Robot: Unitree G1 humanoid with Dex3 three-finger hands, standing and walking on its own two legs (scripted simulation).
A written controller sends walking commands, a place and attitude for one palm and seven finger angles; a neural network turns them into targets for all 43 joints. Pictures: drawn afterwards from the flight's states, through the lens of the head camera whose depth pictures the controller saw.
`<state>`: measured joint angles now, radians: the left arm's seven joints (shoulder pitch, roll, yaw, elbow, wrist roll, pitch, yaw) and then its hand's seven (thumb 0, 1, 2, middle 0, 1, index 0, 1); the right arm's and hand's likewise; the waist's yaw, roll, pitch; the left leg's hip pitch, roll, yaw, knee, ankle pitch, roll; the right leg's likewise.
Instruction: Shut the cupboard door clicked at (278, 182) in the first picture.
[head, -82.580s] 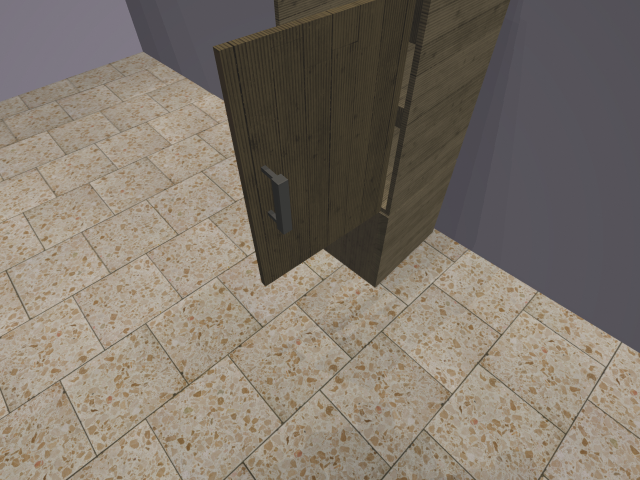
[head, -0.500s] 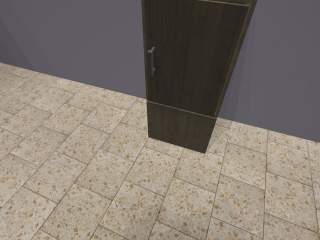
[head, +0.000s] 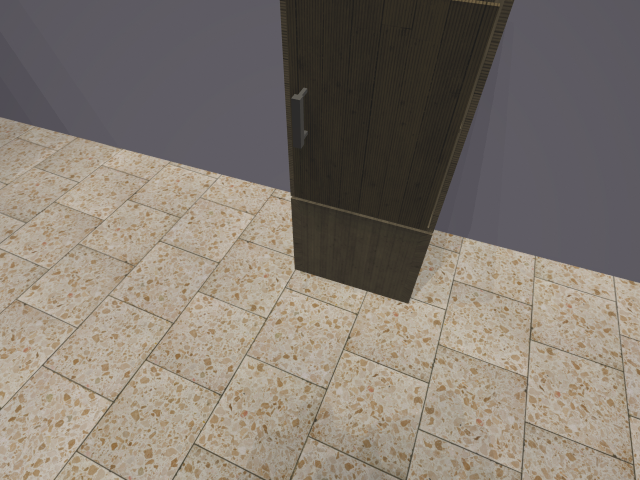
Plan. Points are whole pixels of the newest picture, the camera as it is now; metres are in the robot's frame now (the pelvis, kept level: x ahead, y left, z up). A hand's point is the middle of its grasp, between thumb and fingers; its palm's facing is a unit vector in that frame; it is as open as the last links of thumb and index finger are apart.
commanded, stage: look to check the result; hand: left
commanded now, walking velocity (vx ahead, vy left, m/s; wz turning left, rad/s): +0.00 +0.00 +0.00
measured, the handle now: (301, 118) +0.92 +0.10 -0.05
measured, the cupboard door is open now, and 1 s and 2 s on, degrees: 0 0 0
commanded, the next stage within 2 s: stand and wait in 0.14 s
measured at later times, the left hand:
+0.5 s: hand out of the picture +0.04 +0.20 -0.17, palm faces +0.00 -0.97 -0.25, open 7.4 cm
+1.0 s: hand out of the picture +0.05 +0.19 -0.17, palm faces +0.01 -0.97 -0.26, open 7.4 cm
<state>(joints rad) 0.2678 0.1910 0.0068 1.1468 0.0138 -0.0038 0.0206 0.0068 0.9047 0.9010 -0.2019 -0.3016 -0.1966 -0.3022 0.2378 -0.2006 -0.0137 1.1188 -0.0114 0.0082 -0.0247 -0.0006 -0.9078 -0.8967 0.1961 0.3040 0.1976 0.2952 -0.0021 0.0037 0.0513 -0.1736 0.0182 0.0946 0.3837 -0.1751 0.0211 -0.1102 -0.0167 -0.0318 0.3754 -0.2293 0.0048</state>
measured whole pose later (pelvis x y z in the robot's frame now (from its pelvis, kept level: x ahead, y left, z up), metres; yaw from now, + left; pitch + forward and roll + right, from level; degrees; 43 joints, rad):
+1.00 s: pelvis +0.03 -0.01 +0.00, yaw +0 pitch -1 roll +0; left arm 0.21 0.24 0.01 1.14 0.01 -0.01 0.02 0.01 0.90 0.90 -0.20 -0.30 -0.20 -0.30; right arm 0.18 -0.24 0.00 1.13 -0.01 0.01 -0.02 0.00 -0.91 -0.90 0.20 0.30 0.20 0.30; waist 0.00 0.00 0.05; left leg -0.12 0.03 0.08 0.35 -0.20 0.00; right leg -0.05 0.00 -0.04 0.32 -0.25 -0.01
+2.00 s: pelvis +0.03 -0.03 +0.00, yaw +1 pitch -1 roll +0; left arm 0.23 0.21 0.01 1.14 0.01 -0.01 0.02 0.01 0.90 0.90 -0.20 -0.30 -0.20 -0.30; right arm 0.21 -0.21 0.00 1.13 -0.01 0.01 -0.03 0.00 -0.91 -0.90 0.20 0.30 0.20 0.30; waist 0.00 0.01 0.05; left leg -0.12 0.04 0.07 0.35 -0.20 -0.02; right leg -0.04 0.01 -0.05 0.32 -0.25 -0.03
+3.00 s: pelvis +0.03 -0.02 +0.00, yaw +1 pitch -2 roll +0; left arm 0.23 0.21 0.01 1.15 0.01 -0.01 0.02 0.01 0.90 0.90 -0.20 -0.30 -0.20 -0.30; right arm 0.22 -0.21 0.00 1.13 -0.01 0.01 -0.03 0.00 -0.91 -0.90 0.20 0.30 0.20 0.30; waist 0.00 0.00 0.05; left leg -0.12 0.04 0.07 0.35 -0.19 -0.02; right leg -0.04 0.01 -0.05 0.32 -0.25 -0.03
